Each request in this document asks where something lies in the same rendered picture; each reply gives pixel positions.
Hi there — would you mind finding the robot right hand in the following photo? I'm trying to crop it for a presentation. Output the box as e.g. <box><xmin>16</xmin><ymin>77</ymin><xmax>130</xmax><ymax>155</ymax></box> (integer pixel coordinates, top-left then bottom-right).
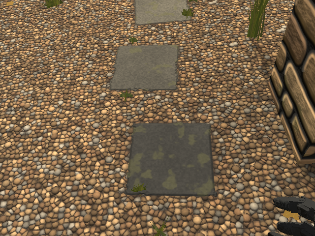
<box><xmin>268</xmin><ymin>196</ymin><xmax>315</xmax><ymax>236</ymax></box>

